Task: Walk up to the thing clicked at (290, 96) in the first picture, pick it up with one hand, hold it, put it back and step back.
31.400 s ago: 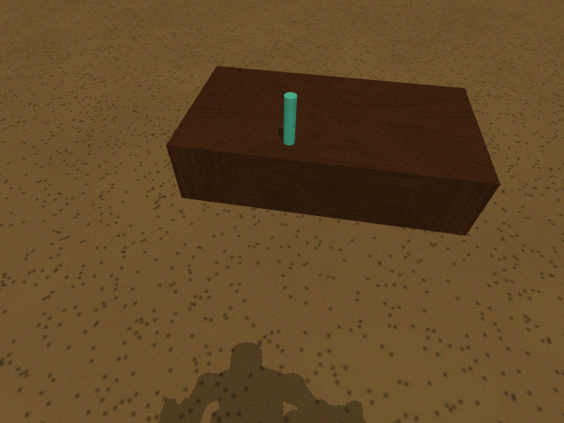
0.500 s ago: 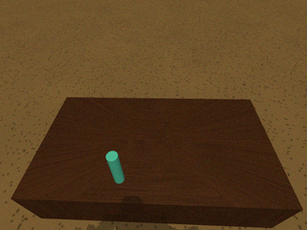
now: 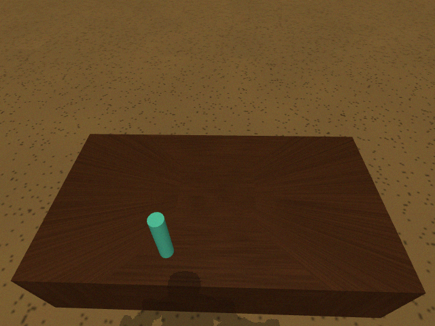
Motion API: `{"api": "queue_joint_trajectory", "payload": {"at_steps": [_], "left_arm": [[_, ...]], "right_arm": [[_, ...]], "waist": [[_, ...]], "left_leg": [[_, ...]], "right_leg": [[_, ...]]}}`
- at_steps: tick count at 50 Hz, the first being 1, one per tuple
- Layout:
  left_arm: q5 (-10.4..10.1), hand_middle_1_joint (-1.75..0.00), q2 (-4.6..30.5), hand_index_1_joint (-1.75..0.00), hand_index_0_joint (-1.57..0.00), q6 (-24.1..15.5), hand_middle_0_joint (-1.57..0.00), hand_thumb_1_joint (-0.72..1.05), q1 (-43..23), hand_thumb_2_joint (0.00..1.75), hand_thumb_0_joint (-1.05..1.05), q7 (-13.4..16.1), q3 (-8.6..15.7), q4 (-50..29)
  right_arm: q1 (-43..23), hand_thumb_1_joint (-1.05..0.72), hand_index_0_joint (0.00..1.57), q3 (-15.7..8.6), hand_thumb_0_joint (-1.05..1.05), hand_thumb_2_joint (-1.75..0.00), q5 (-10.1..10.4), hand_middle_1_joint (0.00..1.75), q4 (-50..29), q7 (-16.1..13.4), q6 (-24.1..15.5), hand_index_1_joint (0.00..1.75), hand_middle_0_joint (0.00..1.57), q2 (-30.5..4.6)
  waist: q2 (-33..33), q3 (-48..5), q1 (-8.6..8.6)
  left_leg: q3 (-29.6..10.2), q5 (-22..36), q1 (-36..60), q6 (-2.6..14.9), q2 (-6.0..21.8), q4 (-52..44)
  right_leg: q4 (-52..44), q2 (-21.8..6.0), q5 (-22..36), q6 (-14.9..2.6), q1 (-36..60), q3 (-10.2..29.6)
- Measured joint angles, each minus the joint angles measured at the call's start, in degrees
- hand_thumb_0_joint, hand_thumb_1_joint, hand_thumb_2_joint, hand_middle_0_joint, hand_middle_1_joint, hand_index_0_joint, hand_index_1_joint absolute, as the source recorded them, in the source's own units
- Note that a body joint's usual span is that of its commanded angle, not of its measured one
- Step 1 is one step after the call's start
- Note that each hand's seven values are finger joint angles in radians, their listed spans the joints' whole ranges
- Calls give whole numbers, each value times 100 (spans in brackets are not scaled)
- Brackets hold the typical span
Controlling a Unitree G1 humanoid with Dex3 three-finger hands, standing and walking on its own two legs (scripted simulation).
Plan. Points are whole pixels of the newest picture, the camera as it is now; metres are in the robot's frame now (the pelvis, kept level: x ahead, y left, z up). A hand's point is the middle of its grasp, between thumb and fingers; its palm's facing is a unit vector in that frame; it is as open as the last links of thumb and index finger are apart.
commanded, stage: stand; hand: left
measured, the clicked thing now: (161, 236) +0.47 +0.21 -0.34
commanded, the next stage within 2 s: step back in 1.72 s
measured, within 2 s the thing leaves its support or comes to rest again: neither
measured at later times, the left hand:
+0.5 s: hand out of the picture +0.08 +0.25 -0.15, palm faces +0.00 -0.94 -0.35, open 7.4 cm
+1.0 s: hand out of the picture +0.07 +0.26 -0.15, palm faces -0.01 -0.94 -0.35, open 7.4 cm
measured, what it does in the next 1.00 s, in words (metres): stands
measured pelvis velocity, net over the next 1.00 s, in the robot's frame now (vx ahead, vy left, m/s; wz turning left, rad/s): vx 0.00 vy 0.00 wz -0.01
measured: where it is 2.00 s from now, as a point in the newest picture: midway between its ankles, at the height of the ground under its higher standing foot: outside the picture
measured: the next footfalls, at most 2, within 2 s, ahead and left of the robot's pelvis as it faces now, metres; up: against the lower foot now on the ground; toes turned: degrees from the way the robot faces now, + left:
none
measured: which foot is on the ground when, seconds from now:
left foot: down 0.00-1.00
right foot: down 0.00-1.00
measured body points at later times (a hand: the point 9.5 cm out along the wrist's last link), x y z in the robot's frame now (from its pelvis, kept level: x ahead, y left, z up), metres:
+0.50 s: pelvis +0.01 +0.00 +0.00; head +0.02 -0.01 +0.45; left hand +0.08 +0.30 -0.13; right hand +0.08 -0.30 -0.14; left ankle -0.01 +0.15 -0.75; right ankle +0.01 -0.12 -0.75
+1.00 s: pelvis +0.00 +0.00 +0.00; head +0.01 -0.01 +0.45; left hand +0.07 +0.30 -0.13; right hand +0.06 -0.30 -0.14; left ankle -0.01 +0.15 -0.75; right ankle +0.01 -0.12 -0.75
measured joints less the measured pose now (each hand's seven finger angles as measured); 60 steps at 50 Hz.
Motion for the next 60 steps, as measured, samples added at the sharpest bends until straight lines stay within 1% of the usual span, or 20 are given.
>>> {"api": "queue_joint_trajectory", "payload": {"at_steps": [33, 60], "left_arm": [[-14, -30, -1, -30, -21, -16, -20, 90, -56, 90, 1, 1, 14, -80], [-13, -30, 41, -30, -21, -24, -20, 90, 78, 90, 1, -24, 20, -53]], "right_arm": [[-124, -91, 21, -13, 0, -90, 12, 30, -20, 0, -38, 30, 21, -25], [-21, -91, 21, -44, 0, -90, 6, 30, 27, 53, -14, 30, 21, 2]], "waist": [[-33, -3, -1], [-62, 31, -5]], "left_leg": [[43, -21, 136, 12, -1, -99], [58, 2, 42, 4, 27, -62]], "right_leg": [[-48, -2, -35, 15, 97, 36], [-77, 30, 32, -2, 24, 53]]}}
